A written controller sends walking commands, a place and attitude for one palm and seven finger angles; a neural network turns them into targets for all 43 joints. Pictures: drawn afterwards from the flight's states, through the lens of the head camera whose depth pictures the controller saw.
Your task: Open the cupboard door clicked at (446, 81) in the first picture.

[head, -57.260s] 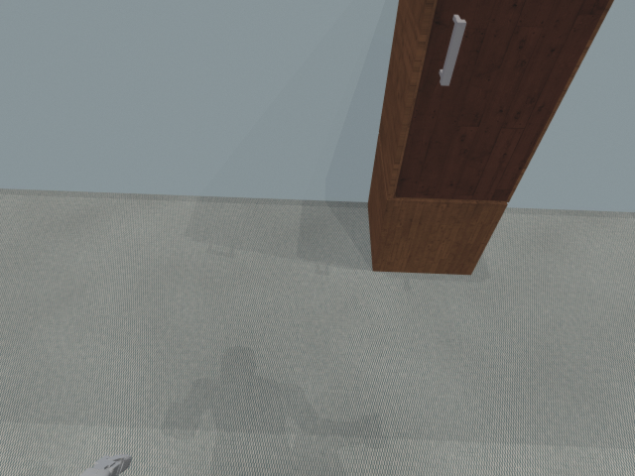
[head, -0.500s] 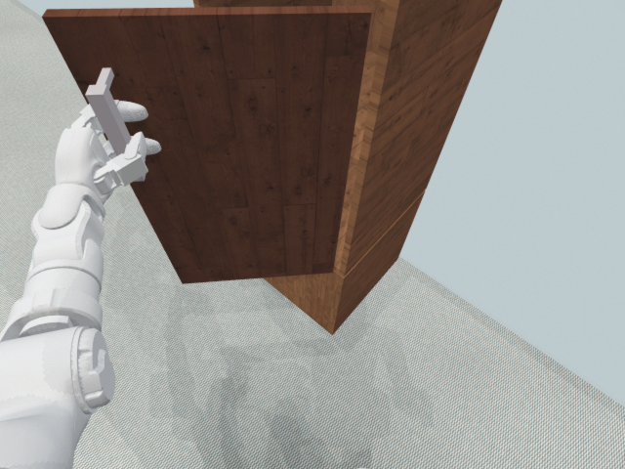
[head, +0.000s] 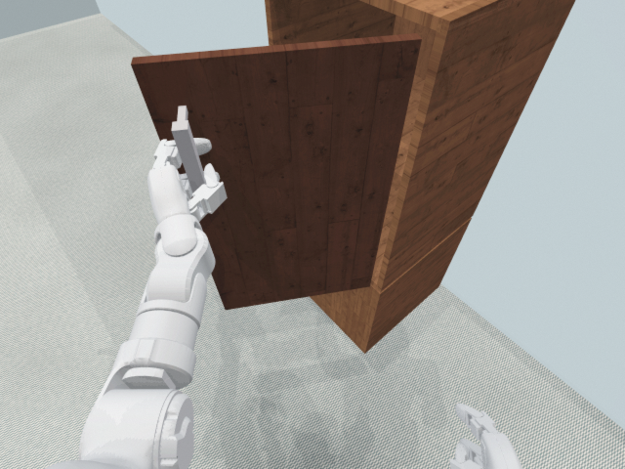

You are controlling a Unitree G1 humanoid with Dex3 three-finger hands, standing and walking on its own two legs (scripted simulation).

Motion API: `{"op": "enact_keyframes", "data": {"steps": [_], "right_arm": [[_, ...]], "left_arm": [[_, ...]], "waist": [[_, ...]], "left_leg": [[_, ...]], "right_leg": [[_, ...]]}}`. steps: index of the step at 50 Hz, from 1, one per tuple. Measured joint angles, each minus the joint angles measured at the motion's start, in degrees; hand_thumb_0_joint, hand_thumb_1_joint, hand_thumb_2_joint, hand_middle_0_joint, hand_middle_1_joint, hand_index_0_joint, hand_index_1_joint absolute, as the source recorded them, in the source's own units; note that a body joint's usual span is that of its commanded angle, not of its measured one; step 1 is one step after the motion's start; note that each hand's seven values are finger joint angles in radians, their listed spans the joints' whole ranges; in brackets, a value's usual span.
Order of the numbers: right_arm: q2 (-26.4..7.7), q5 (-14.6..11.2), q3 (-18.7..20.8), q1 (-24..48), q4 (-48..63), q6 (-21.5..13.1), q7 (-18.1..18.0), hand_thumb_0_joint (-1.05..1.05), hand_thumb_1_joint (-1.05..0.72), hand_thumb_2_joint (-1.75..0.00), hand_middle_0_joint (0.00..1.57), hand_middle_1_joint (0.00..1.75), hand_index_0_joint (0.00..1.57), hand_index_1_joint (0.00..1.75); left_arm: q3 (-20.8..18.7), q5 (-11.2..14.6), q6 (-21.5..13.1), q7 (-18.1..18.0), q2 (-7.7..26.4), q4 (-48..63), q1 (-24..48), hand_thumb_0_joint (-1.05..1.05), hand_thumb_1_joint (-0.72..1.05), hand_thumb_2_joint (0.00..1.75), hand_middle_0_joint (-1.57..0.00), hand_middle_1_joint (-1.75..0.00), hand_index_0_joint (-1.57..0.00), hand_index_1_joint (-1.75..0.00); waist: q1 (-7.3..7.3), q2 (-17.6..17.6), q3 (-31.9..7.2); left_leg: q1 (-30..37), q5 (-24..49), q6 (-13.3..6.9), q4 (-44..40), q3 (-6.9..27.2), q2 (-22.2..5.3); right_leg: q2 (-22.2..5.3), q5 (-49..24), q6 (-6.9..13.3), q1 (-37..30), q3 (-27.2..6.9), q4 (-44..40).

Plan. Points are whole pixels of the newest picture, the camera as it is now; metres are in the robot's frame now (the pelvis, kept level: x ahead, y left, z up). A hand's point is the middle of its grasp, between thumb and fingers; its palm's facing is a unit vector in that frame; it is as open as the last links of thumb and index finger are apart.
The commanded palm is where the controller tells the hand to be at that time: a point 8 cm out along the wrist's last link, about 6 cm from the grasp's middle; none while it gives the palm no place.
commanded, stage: pull the door open along its arc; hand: left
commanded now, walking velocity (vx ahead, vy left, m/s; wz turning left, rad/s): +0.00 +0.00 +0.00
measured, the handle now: (194, 159) +0.48 +0.18 +0.14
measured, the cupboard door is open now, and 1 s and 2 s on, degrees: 60 90 88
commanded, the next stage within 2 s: open thumb and fingers to let go in 0.94 s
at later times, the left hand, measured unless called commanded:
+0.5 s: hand (223, 199) +0.42 +0.13 +0.13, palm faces +0.40 -0.92 +0.01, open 5.6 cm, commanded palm +0.35 +0.16 +0.13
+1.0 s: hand (275, 274) +0.30 +0.05 +0.13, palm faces +0.28 -0.96 +0.00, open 6.1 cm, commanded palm +0.26 +0.10 +0.13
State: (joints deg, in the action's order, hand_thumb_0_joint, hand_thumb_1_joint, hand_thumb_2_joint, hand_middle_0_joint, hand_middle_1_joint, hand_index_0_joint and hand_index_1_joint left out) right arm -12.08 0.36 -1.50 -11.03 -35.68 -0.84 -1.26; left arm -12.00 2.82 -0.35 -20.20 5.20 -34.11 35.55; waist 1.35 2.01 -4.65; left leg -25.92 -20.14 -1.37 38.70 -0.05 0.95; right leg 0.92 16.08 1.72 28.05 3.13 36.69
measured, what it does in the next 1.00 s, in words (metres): stands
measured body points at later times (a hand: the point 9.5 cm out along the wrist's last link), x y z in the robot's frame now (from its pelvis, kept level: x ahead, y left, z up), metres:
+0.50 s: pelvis +0.00 -0.01 +0.01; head +0.01 -0.03 +0.46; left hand +0.39 +0.18 +0.13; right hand +0.05 -0.28 -0.12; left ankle -0.01 +0.10 -0.72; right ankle +0.02 -0.10 -0.72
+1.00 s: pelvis +0.02 -0.01 +0.01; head +0.00 -0.03 +0.46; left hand +0.28 +0.11 +0.14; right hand +0.25 -0.19 -0.05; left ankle -0.01 +0.10 -0.72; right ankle +0.02 -0.10 -0.72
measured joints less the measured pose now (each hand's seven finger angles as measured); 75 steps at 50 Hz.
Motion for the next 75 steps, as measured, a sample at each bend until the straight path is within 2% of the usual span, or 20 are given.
{"op": "enact_keyframes", "data": {"steps": [3,8,13,17,24,29,34,41,43,49,53,58,65,75], "right_arm": [[0.6,0.4,-0.2,-0.8,-1.2,0.1,-0.3,0.00,-0.90,-0.90,0.20,0.29,0.20,0.30],[0.5,0.8,0.0,-3.9,-3.4,0.2,-0.8,0.01,-0.90,-0.90,0.20,0.29,0.20,0.30],[-0.6,0.8,0.9,-7.0,-5.4,0.3,-1.1,0.01,-0.90,-0.90,0.20,0.29,0.20,0.30],[-1.6,0.4,1.8,-9.0,-6.1,0.0,-1.1,0.01,-0.90,-0.90,0.20,0.29,0.20,0.30],[-2.7,-0.2,3.0,-10.1,-5.4,-0.7,-0.7,0.01,-0.90,-0.90,0.20,0.29,0.20,0.30],[-2.3,-0.3,3.2,-8.2,-3.8,-1.1,-0.1,0.01,-0.90,-0.90,0.20,0.29,0.20,0.30],[-1.1,-0.2,2.5,-4.0,-1.4,-0.6,0.4,0.01,-0.90,-0.90,0.20,0.29,0.20,0.30],[1.4,0.5,0.8,2.8,2.2,1.8,0.7,0.01,-0.90,-0.90,0.20,0.29,0.20,0.30],[2.0,0.8,0.4,4.3,3.1,2.6,0.9,0.01,-0.90,-0.90,0.20,0.29,0.20,0.30],[3.4,1.1,-0.2,6.6,4.3,4.8,2.7,0.01,-0.90,-0.90,0.20,0.29,0.20,0.30],[3.4,1.0,-0.8,6.5,3.0,6.2,2.4,0.01,-0.90,-0.90,0.20,0.29,0.20,0.30],[3.1,1.2,-1.1,5.4,0.7,7.5,1.3,0.01,-0.90,-0.90,0.20,0.29,0.20,0.30],[2.8,1.1,-0.7,2.4,-0.4,7.8,0.5,0.01,-0.90,-0.90,0.20,0.29,0.20,0.30],[1.4,1.0,0.1,1.8,-1.0,6.4,-0.6,0.01,-0.90,-0.90,0.20,0.29,0.20,0.30]], "left_arm": [[-0.4,-0.6,-0.6,-3.1,-0.2,-2.7,1.8,0.00,0.74,0.84,-0.35,-1.35,-0.39,-1.34],[-1.3,-1.4,-2.8,-4.9,0.5,-6.7,3.6,0.00,0.76,0.86,-0.36,-1.35,-0.37,-1.35],[-2.0,-1.5,-5.2,-4.2,2.0,-9.3,3.8,0.00,0.76,0.86,-0.37,-1.35,-0.35,-1.35],[-2.4,-0.3,-6.3,-2.9,3.0,-8.5,2.0,0.00,0.77,0.84,-0.36,-1.35,-0.35,-1.35],[-0.7,1.2,-6.3,-1.9,1.1,-0.1,-6.3,0.01,0.77,0.82,-0.34,-1.35,-0.35,-1.34],[3.7,1.8,-3.9,-2.0,-2.3,11.2,-15.8,0.01,0.76,0.79,-0.34,-1.35,-0.34,-1.31],[9.9,1.8,0.0,-2.3,-6.5,24.4,-26.6,0.01,0.74,0.76,-0.33,-1.34,-0.34,-1.30],[19.9,-1.2,6.9,-4.9,-10.7,38.4,-37.3,0.03,0.70,0.73,-0.32,-1.33,-0.35,-1.32],[22.2,-2.2,8.7,-5.9,-11.4,40.8,-38.9,0.03,0.69,0.73,-0.32,-1.33,-0.35,-1.33],[27.8,-4.1,12.7,-7.9,-9.4,46.1,-41.7,0.02,0.70,0.74,-0.33,-1.31,-0.34,-1.33],[28.5,-3.7,13.9,-8.8,-9.3,46.3,-40.6,0.02,0.69,0.76,-0.33,-1.31,-0.35,-1.34],[27.0,-3.6,14.3,-9.8,-10.5,43.4,-36.6,0.02,0.67,0.79,-0.36,-1.33,-0.38,-1.34],[24.9,-3.8,13.4,-9.9,-11.1,41.9,-35.8,0.01,0.47,0.72,-0.36,-1.31,-0.39,-1.31],[23.0,-3.8,11.4,-10.0,-10.5,37.5,-32.8,0.00,-0.12,0.47,-0.33,-1.25,-0.34,-1.24]], "waist": [[0.40,-0.1,-0.1],[1.22,0.0,0.0],[1.89,0.1,0.3],[2.19,0.2,0.4],[1.45,0.7,-0.1],[-0.01,1.2,-0.2],[-1.46,1.4,0.0],[-2.51,0.9,1.0],[-2.75,0.7,1.3],[-2.82,0.9,1.6],[-2.97,1.2,2.3],[-3.47,1.3,3.1],[-3.01,1.1,3.2],[-2.20,0.8,3.8]], "left_leg": [[-0.3,0.2,0.2,0.1,0.2,-0.1],[-0.3,0.5,0.5,0.1,0.3,-0.3],[0.0,0.8,0.8,-0.3,0.2,-0.6],[1.0,1.2,0.9,-1.4,-0.4,-1.0],[4.1,1.5,0.9,-3.7,-1.3,-1.4],[7.4,1.5,0.8,-5.5,-1.8,-1.3],[11.0,1.4,0.7,-6.9,-1.7,-1.0],[14.8,0.9,0.7,-7.6,-0.6,-0.8],[15.3,0.7,0.8,-7.5,-0.2,-0.7],[15.4,-0.4,1.0,-6.1,0.7,-0.7],[15.2,-0.9,1.0,-5.2,1.3,-0.6],[14.7,-0.5,1.0,-5.1,1.6,-0.3],[14.5,0.4,1.2,-5.8,1.5,-0.3],[14.9,1.5,1.3,-6.1,1.6,-0.7]], "right_leg": [[0.1,-0.2,0.2,0.3,0.2,0.1],[0.3,-0.3,0.6,0.3,0.4,0.2],[0.6,-0.7,0.9,0.1,0.3,-0.1],[1.0,-1.3,1.1,-0.6,-0.3,-1.0],[1.6,-1.8,1.2,-3.1,-1.3,-3.1],[1.5,-1.7,1.0,-6.1,-1.8,-4.3],[1.3,-1.2,0.8,-9.5,-1.9,-5.2],[1.0,-0.3,0.7,-13.8,-0.8,-6.1],[0.9,0.0,0.8,-14.6,-0.4,-6.1],[0.9,1.1,1.0,-15.1,0.4,-5.1],[0.7,1.8,1.0,-15.1,1.0,-4.3],[0.4,1.7,1.1,-14.6,1.4,-3.8],[0.4,1.1,1.2,-14.2,1.3,-4.1],[0.8,-0.6,1.4,-15.0,1.4,-5.5]]}}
